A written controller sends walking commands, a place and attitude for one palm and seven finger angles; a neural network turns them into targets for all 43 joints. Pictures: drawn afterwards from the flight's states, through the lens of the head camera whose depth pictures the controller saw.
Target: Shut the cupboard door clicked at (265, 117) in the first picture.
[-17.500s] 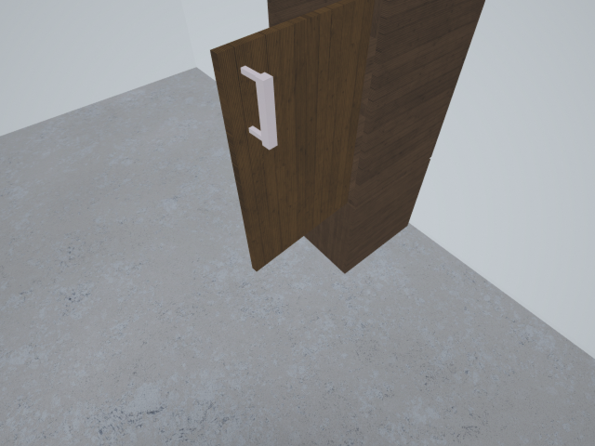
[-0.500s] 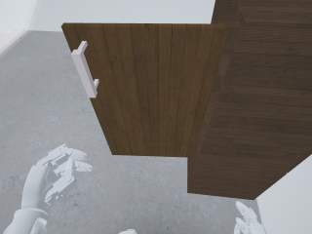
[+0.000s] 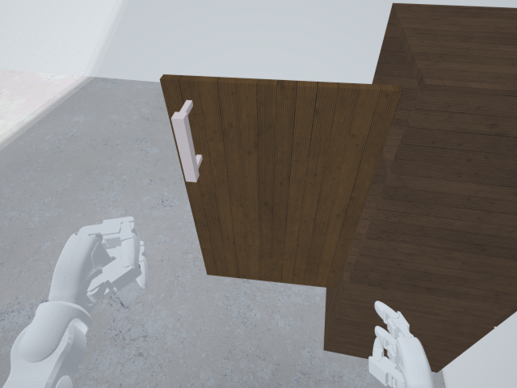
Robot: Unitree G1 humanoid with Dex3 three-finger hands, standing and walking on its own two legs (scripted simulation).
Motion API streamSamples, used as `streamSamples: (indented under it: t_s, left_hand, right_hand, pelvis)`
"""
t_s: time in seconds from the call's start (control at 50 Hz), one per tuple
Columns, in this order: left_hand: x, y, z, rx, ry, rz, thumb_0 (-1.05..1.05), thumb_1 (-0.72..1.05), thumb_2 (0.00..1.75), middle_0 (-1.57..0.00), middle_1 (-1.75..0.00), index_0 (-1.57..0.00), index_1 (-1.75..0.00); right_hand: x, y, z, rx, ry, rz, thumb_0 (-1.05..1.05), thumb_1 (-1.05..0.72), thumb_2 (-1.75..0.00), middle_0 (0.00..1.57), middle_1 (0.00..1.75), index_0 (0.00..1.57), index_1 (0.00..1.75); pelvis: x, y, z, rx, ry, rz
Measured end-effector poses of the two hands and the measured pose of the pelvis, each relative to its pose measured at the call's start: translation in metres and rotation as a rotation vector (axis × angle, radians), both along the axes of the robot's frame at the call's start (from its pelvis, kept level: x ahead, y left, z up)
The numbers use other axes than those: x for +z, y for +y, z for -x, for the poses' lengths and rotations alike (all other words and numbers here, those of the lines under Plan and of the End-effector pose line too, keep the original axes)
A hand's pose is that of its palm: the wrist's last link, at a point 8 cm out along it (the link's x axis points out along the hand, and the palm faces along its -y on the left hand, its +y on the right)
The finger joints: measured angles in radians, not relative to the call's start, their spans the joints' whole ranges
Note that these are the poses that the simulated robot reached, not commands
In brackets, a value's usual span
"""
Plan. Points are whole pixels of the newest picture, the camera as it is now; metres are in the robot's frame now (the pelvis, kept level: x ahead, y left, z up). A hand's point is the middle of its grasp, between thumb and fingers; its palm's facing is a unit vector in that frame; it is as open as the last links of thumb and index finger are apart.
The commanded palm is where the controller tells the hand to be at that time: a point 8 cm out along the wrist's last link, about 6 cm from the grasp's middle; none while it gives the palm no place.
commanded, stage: raise the hand and make a fist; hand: left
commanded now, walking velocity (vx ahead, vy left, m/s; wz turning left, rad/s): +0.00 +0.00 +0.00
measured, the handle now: (190, 142) +0.46 +0.18 +0.16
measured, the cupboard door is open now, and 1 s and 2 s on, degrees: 94 94 94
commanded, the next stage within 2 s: bring the fist close to the handle in 0.56 s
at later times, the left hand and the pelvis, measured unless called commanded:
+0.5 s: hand (146, 251) +0.23 +0.17 +0.16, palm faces +0.03 -1.00 -0.07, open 3.1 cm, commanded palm +0.20 +0.22 +0.17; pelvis +0.00 -0.02 +0.01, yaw -1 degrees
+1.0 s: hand (161, 223) +0.27 +0.17 +0.16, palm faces +0.01 -1.00 -0.06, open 3.1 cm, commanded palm +0.25 +0.21 +0.17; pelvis +0.01 -0.02 +0.01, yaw -1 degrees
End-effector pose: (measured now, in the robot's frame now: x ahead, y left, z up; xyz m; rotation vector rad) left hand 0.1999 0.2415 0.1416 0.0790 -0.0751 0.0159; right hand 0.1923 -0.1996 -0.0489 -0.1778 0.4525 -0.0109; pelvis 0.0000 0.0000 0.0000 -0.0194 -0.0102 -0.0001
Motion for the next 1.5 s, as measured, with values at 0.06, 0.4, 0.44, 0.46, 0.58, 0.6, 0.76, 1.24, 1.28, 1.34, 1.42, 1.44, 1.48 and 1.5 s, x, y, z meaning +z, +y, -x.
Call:
streamSamples:
  t_s: [0.06, 0.4, 0.44, 0.46, 0.58, 0.6, 0.76, 1.24, 1.28, 1.34, 1.42, 1.44, 1.48, 1.5]
  left_hand:
    - [0.01, 0.001, -0.002, 0.003, -0.007, -0.004, 0.01, 0.9, 0.9, -1.28, -1.47, -1.27, -1.47]
    - [0.021, -0.014, -0.009, -0.001, 0.035, 0.021, 0.01, 0.9, 0.9, -1.3, -1.5, -1.3, -1.5]
    - [0.021, -0.016, -0.008, 0.005, 0.026, 0.017, 0.01, 0.9, 0.9, -1.3, -1.5, -1.3, -1.5]
    - [0.021, -0.016, -0.008, 0.008, 0.019, 0.015, 0.01, 0.9, 0.9, -1.3, -1.5, -1.3, -1.5]
    - [0.025, -0.017, -0.01, 0.016, -0.002, 0.004, 0.01, 0.9, 0.9, -1.31, -1.5, -1.3, -1.5]
    - [0.025, -0.017, -0.01, 0.015, 0.0, 0.003, 0.01, 0.9, 0.9, -1.31, -1.5, -1.3, -1.5]
    - [0.023, -0.015, -0.017, 0.013, 0.013, 0.008, 0.01, 0.9, 0.9, -1.31, -1.5, -1.3, -1.5]
    - [0.023, -0.018, -0.084, 0.01, 0.017, 0.027, 0.01, 0.9, 0.9, -1.31, -1.5, -1.3, -1.5]
    - [0.023, -0.017, -0.089, 0.012, 0.019, 0.028, 0.01, 0.9, 0.9, -1.31, -1.5, -1.3, -1.5]
    - [0.025, -0.016, -0.095, 0.014, 0.016, 0.024, 0.01, 0.9, 0.9, -1.3, -1.5, -1.3, -1.5]
    - [0.027, -0.021, -0.101, 0.003, 0.006, 0.028, 0.01, 0.9, 0.9, -1.3, -1.5, -1.3, -1.5]
    - [0.026, -0.022, -0.103, 0.001, 0.007, 0.03, 0.01, 0.9, 0.9, -1.3, -1.5, -1.3, -1.5]
    - [0.025, -0.025, -0.108, -0.001, 0.014, 0.035, 0.01, 0.9, 0.9, -1.31, -1.5, -1.3, -1.5]
    - [0.024, -0.026, -0.111, -0.001, 0.019, 0.037, 0.01, 0.9, 0.9, -1.31, -1.5, -1.3, -1.5]
  right_hand:
    - [-0.001, -0.001, 0.002, 0.001, 0.013, -0.005, 0.01, -0.9, -0.9, 0.2, 0.3, 0.2, 0.3]
    - [0.001, -0.042, 0.019, -0.073, 0.036, 0.02, 0.01, -0.9, -0.9, 0.2, 0.3, 0.2, 0.3]
    - [0.002, -0.045, 0.019, -0.076, 0.033, 0.026, 0.01, -0.9, -0.9, 0.2, 0.3, 0.2, 0.3]
    - [0.002, -0.046, 0.019, -0.077, 0.032, 0.028, 0.01, -0.91, -0.9, 0.2, 0.3, 0.2, 0.3]
    - [0.001, -0.047, 0.018, -0.077, 0.029, 0.025, 0.01, -0.91, -0.9, 0.2, 0.3, 0.2, 0.3]
    - [0.001, -0.047, 0.017, -0.077, 0.028, 0.022, 0.01, -0.91, -0.9, 0.2, 0.3, 0.2, 0.3]
    - [-0.002, -0.041, 0.012, -0.07, 0.029, 0.008, 0.01, -0.9, -0.9, 0.2, 0.3, 0.2, 0.3]
    - [-0.009, -0.043, 0.01, -0.108, 0.097, 0.017, 0.01, -0.9, -0.9, 0.2, 0.3, 0.2, 0.3]
    - [-0.009, -0.045, 0.01, -0.113, 0.104, 0.019, 0.01, -0.9, -0.9, 0.2, 0.3, 0.2, 0.3]
    - [-0.01, -0.047, 0.011, -0.122, 0.11, 0.019, 0.01, -0.9, -0.9, 0.2, 0.3, 0.2, 0.3]
    - [-0.011, -0.049, 0.01, -0.128, 0.111, 0.017, 0.01, -0.91, -0.9, 0.2, 0.3, 0.2, 0.3]
    - [-0.011, -0.049, 0.01, -0.129, 0.114, 0.017, 0.01, -0.91, -0.9, 0.2, 0.3, 0.2, 0.3]
    - [-0.012, -0.049, 0.01, -0.13, 0.121, 0.018, 0.01, -0.91, -0.9, 0.2, 0.3, 0.2, 0.3]
    - [-0.013, -0.05, 0.01, -0.13, 0.126, 0.019, 0.01, -0.91, -0.9, 0.2, 0.3, 0.2, 0.3]
  pelvis:
    - [0.003, -0.002, 0.0, 0.0, -0.013, -0.002]
    - [0.01, -0.018, 0.004, -0.013, -0.046, -0.013]
    - [0.01, -0.02, 0.003, -0.014, -0.048, -0.013]
    - [0.01, -0.02, 0.003, -0.014, -0.049, -0.013]
    - [0.01, -0.022, 0.002, -0.012, -0.052, -0.014]
    - [0.01, -0.022, 0.001, -0.012, -0.052, -0.014]
    - [0.009, -0.021, -0.003, -0.012, -0.044, -0.016]
    - [0.009, -0.016, -0.013, -0.025, -0.022, -0.021]
    - [0.009, -0.017, -0.014, -0.026, -0.02, -0.021]
    - [0.01, -0.016, -0.015, -0.029, -0.017, -0.022]
    - [0.009, -0.016, -0.017, -0.028, -0.014, -0.022]
    - [0.009, -0.016, -0.017, -0.028, -0.014, -0.022]
    - [0.009, -0.016, -0.017, -0.027, -0.013, -0.022]
    - [0.009, -0.017, -0.017, -0.026, -0.013, -0.023]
